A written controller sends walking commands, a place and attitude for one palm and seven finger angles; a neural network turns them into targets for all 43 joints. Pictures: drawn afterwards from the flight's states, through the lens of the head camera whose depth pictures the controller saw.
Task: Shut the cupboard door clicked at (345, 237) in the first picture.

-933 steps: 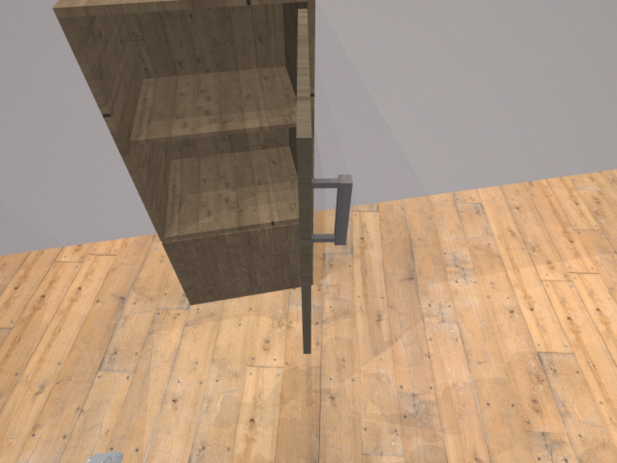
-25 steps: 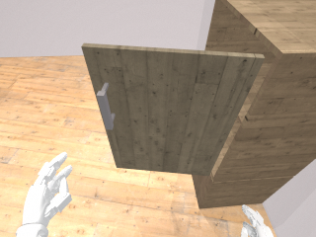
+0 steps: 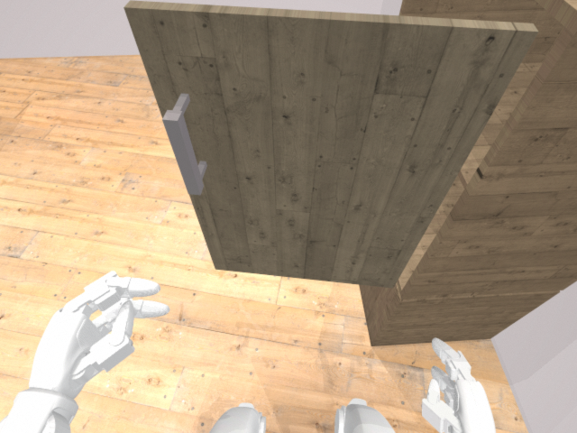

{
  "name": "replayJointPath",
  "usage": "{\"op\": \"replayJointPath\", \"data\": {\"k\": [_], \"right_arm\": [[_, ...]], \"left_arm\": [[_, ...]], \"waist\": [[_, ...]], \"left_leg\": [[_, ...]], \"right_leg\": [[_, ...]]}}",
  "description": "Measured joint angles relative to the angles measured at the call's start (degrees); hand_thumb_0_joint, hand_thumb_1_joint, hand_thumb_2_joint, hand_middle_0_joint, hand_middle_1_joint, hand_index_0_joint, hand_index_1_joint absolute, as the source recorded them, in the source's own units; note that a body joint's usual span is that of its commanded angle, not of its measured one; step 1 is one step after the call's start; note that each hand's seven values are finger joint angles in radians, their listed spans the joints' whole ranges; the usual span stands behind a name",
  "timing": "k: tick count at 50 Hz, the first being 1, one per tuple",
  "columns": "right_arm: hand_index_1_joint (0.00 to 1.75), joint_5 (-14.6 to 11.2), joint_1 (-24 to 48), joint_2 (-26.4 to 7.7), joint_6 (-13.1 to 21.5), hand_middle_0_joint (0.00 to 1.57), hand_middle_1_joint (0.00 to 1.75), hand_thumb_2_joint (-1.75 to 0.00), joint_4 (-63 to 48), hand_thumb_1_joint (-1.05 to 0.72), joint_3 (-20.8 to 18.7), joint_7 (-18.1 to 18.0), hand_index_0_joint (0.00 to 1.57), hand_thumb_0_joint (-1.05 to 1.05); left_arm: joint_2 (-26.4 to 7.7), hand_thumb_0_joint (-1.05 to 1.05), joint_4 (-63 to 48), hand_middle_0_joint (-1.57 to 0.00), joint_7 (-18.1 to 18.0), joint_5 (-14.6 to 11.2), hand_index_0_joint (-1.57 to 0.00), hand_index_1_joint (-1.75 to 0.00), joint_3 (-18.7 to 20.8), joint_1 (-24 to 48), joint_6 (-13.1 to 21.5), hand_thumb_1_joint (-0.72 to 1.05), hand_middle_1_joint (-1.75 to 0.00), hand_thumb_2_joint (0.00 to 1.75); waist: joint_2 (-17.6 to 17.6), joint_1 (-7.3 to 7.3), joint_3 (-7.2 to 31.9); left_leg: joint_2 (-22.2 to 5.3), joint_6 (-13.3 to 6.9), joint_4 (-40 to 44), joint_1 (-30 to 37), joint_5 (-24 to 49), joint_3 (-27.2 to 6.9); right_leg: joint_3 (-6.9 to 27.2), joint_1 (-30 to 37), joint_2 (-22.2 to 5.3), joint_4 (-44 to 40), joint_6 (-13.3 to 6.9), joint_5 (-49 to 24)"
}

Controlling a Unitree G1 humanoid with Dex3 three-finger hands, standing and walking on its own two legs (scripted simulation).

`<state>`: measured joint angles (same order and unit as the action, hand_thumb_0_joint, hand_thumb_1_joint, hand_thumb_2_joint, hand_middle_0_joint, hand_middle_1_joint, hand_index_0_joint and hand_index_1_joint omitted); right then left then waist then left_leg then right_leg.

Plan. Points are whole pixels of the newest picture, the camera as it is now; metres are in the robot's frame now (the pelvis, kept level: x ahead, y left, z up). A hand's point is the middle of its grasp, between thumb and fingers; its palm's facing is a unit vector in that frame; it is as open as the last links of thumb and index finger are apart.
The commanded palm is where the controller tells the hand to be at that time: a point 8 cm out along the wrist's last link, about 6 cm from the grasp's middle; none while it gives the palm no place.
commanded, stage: raise the hand and make a fist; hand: left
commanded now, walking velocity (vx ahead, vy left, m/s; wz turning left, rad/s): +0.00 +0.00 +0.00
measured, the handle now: (189, 147) +0.46 +0.18 +0.13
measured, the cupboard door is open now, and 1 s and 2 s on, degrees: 80 80 80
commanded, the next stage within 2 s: bring the fist close to the handle in 1.20 s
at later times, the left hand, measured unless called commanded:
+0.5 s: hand (114, 305) +0.24 +0.21 +0.11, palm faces -0.01 -1.00 -0.07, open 3.1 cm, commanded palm +0.21 +0.26 +0.11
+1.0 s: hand (121, 268) +0.27 +0.20 +0.13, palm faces -0.01 -1.00 -0.07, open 3.1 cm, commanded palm +0.24 +0.25 +0.14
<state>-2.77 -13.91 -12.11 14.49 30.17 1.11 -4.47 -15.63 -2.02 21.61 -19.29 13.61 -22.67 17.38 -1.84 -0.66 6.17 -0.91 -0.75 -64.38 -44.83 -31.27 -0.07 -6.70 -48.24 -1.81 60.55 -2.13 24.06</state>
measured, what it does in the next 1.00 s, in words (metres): stands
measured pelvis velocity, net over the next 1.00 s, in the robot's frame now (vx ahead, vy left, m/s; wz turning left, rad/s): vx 0.04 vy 0.01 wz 0.00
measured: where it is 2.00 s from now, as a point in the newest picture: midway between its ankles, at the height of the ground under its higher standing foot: outside the picture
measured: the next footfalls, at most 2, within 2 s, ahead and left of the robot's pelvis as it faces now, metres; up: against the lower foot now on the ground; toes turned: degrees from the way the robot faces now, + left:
none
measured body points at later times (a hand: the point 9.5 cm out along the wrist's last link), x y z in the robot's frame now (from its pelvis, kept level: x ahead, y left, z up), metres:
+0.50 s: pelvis +0.03 +0.02 +0.03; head +0.06 +0.02 +0.48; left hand +0.23 +0.27 +0.11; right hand +0.22 -0.21 -0.03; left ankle +0.01 +0.11 -0.66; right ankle +0.06 -0.10 -0.66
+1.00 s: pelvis +0.04 +0.01 +0.05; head +0.05 +0.00 +0.50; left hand +0.26 +0.26 +0.14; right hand +0.21 -0.22 -0.02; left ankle +0.01 +0.11 -0.66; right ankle +0.06 -0.10 -0.66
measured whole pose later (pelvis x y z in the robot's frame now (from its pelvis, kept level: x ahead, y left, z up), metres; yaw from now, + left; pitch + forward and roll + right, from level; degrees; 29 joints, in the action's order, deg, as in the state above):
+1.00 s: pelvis +0.04 +0.01 +0.05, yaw +0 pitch +5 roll -1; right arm -2.7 -16.0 -14.5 14.4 31.4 2.3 -3.9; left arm -14.8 -5.0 15.3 -15.9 11.3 -18.5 9.9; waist -2.5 -0.3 4.8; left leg 0.4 -1.8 -46.1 -24.8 -26.6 1.1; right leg -5.4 -29.0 -2.0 44.1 -0.4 20.4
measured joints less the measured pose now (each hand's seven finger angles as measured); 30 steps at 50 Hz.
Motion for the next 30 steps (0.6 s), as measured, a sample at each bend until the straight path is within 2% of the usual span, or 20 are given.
{"op": "replayJointPath", "data": {"k": [4,14,30], "right_arm": [[0.3,0.2,-1.7,-0.3,-0.2,0.2,0.3,-0.9,-0.4,-0.91,-0.2,0.3,0.21,0.02],[0.3,0.1,-1.9,-2.4,0.2,0.2,0.3,-0.9,-0.7,-0.91,-0.6,0.3,0.2,0.02],[0.3,0.2,-0.8,-1.3,0.3,0.2,0.3,-0.9,-0.9,-0.91,1.4,0.8,0.2,0.02]], "left_arm": [[0.4,0.02,-1.2,-0.76,-1.7,0.1,-0.76,-0.9,0.2,-1.9,0.3,0.9,-0.91,0.9],[0.9,0.01,-3.2,-0.94,-3.6,1.7,-0.94,-1.1,-2.3,-3.2,1.2,0.9,-1.11,0.9],[0.7,0.01,-5.2,-1.22,-5.9,3.1,-1.23,-1.41,-2.8,-0.4,-3.1,0.9,-1.42,0.9]], "waist": [[0.0,0.45,0.5],[0.1,0.11,0.1],[-0.4,-0.07,-0.1]], "left_leg": [[0.2,-0.3,2.4,2.2,0.4,0.4],[0.8,-1.0,5.2,6.0,0.6,0.6],[1.2,-1.4,11.2,13.1,2.0,0.6]], "right_leg": [[0.4,2.0,0.0,-2.1,0.4,-0.4],[0.7,6.0,-0.4,-4.9,1.2,-0.5],[0.7,13.2,-0.5,-10.8,1.9,-1.7]]}}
